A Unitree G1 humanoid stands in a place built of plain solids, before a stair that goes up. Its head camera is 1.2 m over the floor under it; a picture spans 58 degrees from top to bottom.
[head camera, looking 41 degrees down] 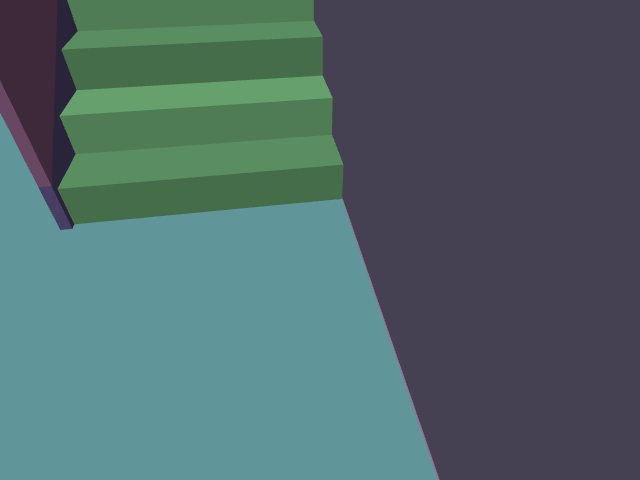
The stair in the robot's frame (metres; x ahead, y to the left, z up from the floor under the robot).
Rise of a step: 0.19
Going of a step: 0.29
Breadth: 1.21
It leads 9 degrees to the left of straight ahead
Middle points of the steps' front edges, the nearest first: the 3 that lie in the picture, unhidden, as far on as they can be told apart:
1.58 0.49 0.19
1.86 0.53 0.38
2.15 0.58 0.56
